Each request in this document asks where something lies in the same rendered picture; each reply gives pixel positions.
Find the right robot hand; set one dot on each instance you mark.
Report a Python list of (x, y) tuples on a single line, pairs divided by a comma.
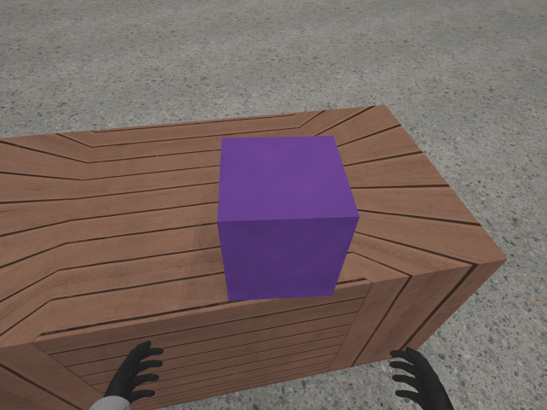
[(432, 394)]

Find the carton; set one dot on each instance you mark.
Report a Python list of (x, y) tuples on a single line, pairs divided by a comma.
[(286, 216)]

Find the pedestal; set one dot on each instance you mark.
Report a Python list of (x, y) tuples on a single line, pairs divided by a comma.
[(109, 239)]

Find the left robot hand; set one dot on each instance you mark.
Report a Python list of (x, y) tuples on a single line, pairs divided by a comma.
[(126, 379)]

